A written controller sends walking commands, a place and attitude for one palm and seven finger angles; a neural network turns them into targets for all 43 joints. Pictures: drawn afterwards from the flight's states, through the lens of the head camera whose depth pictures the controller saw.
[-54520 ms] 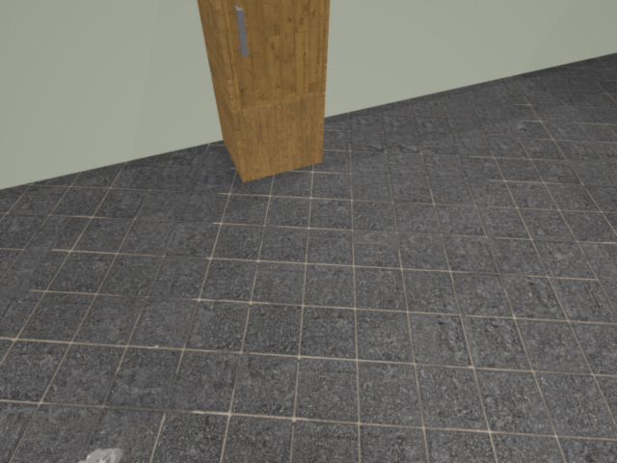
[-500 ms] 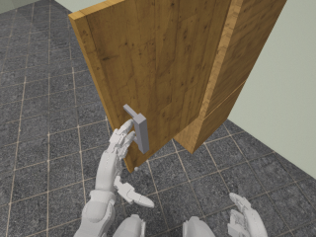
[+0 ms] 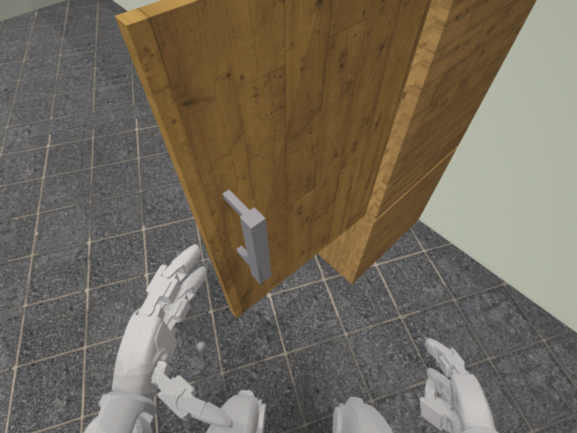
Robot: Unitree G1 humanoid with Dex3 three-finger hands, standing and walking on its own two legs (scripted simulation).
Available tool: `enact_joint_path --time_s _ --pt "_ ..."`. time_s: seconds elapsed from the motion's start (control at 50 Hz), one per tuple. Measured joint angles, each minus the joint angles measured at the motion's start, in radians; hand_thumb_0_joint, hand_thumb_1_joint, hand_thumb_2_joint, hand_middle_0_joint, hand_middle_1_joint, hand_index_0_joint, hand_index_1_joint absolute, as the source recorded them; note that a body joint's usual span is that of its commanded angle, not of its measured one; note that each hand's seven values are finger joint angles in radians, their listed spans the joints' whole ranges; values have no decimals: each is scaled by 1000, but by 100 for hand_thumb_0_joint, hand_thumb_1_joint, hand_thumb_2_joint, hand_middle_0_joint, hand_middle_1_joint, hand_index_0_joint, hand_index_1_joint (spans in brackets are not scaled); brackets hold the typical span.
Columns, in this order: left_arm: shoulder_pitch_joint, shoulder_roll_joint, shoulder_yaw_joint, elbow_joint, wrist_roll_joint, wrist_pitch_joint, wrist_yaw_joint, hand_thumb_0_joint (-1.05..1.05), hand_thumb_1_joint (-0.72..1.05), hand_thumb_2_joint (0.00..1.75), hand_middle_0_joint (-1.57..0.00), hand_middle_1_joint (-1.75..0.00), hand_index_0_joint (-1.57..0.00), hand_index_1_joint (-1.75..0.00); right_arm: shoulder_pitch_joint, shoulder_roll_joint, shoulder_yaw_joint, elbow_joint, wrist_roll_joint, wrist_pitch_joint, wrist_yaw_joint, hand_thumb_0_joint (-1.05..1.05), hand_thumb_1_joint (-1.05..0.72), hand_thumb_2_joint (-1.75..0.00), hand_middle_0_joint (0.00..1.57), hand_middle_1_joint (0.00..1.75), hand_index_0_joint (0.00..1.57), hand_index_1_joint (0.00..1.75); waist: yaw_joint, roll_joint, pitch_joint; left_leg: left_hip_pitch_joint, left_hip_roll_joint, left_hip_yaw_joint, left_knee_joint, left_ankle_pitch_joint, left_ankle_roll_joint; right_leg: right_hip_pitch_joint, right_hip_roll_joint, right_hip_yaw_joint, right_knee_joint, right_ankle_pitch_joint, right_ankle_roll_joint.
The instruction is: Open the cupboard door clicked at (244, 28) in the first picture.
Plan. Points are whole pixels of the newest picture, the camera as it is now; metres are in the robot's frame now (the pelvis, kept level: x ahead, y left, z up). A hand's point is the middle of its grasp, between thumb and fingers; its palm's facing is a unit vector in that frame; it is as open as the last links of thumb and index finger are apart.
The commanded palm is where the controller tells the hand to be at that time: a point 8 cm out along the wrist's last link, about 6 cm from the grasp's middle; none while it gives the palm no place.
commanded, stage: slide the hand sideways off the handle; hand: left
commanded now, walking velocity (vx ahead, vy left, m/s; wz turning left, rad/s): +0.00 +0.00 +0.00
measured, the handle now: (247, 239) +0.36 +0.09 +0.06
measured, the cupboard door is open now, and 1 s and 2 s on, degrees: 88 88 88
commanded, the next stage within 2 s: draw the hand back to the body in 0.12 s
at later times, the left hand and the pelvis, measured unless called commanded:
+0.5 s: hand (155, 344) +0.20 +0.15 +0.10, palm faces -0.05 -1.00 -0.08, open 16.3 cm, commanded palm +0.18 +0.22 +0.11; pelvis +0.00 +0.00 +0.02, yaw +0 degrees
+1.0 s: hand (51, 316) +0.21 +0.23 +0.17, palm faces +0.23 -0.89 -0.38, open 14.1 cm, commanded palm +0.17 +0.27 +0.20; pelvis +0.03 +0.02 +0.08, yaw -1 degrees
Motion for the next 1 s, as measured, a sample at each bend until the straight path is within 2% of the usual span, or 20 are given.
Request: enact_joint_path --time_s 0.16,0.24,0.32,0.46,0.58,0.74,0.8,0.86,0.92,1.0 --pt "47 24 49 -38 -51 7 -56 -1 -50 30 -15 -30 -15 -30 9 -4 -5 4 8 -13 -14 1 -90 -90 20 30 20 30 -2 8 -6 -11 3 -7 14 -5 -3 -7 4 -7 8 -3 -2" --pt "45 22 42 -42 -52 8 -65 -1 -50 30 -15 -30 -15 -30 11 -6 -4 3 8 -24 -18 1 -90 -90 20 30 20 30 -3 9 -9 -22 3 -9 25 -6 -2 -16 3 -8 16 -3 -2" --pt "39 34 40 -75 -46 40 -58 -1 -50 30 -15 -30 -15 -30 12 -2 -3 -2 11 -22 -22 1 -90 -90 20 30 20 30 -1 9 -4 -14 5 -7 26 -6 -1 -10 6 -6 17 -2 -2" --pt "71 64 100 -132 -74 99 -48 -1 -50 30 -15 -30 -15 -30 35 10 16 -5 30 -5 -34 2 -90 -90 20 30 20 30 -5 21 6 91 6 -6 -64 24 0 98 9 -5 -77 30 3" --pt "105 84 141 -143 -113 126 -91 -1 -50 30 -15 -30 -15 -30 55 -3 28 -7 38 -20 -44 2 -90 -90 20 30 20 30 -8 27 6 176 6 -8 -142 50 3 187 12 -6 -162 59 7" --pt "123 107 186 -175 -149 157 -125 -1 -47 32 -15 -30 -15 -30 51 -18 21 5 48 -48 -53 2 -90 -90 20 30 20 30 1 29 18 268 6 -6 -206 64 9 283 15 -4 -235 78 14" --pt "137 143 176 -228 -40 231 -6 -1 -42 34 -16 -30 -16 -30 50 -8 19 20 35 -40 -73 2 -90 -90 20 30 20 30 19 20 19 325 7 8 -257 78 9 332 16 11 -279 93 17" --pt "166 150 167 -266 33 296 108 -1 -34 37 -16 -30 -16 -30 43 0 23 33 28 -28 -85 2 -90 -90 20 30 20 30 20 26 31 392 5 16 -323 101 14 397 16 18 -344 118 22" --pt "181 155 169 -277 69 331 172 -1 -26 41 -17 -30 -17 -30 39 4 31 50 23 -24 -93 1 -90 -90 20 30 20 30 25 31 47 456 2 23 -386 124 19 459 15 25 -405 141 26" --pt "170 162 187 -270 90 349 215 0 -13 46 -17 -30 -17 -30 36 5 42 82 17 -32 -97 1 -90 -90 20 30 20 30 35 34 71 538 -5 29 -462 153 23 539 10 31 -477 168 31"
